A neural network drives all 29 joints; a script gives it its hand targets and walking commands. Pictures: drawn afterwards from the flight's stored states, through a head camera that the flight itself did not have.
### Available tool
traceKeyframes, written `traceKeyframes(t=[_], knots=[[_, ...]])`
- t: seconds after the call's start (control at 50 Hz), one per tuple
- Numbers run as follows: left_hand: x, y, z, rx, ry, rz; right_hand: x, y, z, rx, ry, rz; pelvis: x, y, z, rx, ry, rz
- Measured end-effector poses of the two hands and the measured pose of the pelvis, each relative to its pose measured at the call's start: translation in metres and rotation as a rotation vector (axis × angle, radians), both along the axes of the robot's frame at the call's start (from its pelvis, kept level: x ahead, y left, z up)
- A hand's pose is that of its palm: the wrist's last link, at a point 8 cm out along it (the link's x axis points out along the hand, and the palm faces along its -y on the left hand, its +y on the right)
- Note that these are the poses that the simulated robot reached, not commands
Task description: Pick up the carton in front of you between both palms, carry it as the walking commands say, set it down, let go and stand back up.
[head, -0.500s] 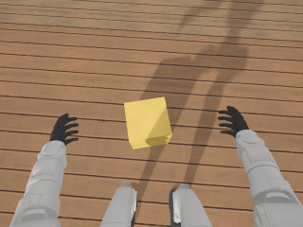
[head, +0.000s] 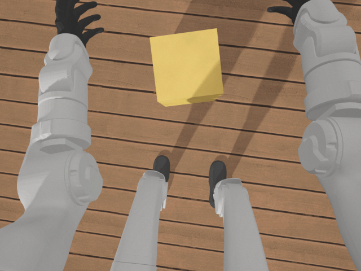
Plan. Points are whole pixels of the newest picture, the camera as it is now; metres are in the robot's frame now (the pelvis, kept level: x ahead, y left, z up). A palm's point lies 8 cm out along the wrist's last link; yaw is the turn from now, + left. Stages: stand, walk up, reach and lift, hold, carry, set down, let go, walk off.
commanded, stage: reach and lift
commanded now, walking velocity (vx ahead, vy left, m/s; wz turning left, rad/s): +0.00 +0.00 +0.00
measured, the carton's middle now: (186, 74) +0.55 +0.05 -0.53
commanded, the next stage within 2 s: none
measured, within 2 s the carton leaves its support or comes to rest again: leaves its support in 1.88 s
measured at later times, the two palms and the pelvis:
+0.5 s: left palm (110, 66) +0.50 +0.25 -0.29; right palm (253, 48) +0.58 -0.12 -0.30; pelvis +0.02 -0.01 -0.13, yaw +4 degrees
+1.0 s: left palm (134, 77) +0.51 +0.23 -0.46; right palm (241, 66) +0.57 -0.13 -0.47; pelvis -0.03 -0.01 -0.28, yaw +4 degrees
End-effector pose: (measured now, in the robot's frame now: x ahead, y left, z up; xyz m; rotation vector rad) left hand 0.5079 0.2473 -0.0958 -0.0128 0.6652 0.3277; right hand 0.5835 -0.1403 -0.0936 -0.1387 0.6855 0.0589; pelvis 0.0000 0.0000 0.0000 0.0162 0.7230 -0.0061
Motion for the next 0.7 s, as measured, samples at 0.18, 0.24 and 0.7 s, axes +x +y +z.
traceKeyframes(t=[0.18, 0.24, 0.7], knots=[[0.017, -0.006, -0.035, -0.005, -0.015, 0.005, 0.019, 0.010, -0.039, 0.016, -0.015, 0.003, 0.028, -0.001, -0.005, 0.005, 0.139, 0.010], [0.012, -0.006, -0.055, -0.007, 0.001, 0.017, 0.015, 0.015, -0.060, 0.021, -0.002, 0.002, 0.034, -0.001, -0.014, 0.008, 0.186, 0.017], [-0.004, 0.002, -0.278, -0.003, 0.024, 0.031, -0.002, 0.016, -0.286, -0.010, -0.018, -0.004, -0.021, -0.012, -0.223, 0.017, 0.098, 0.057]])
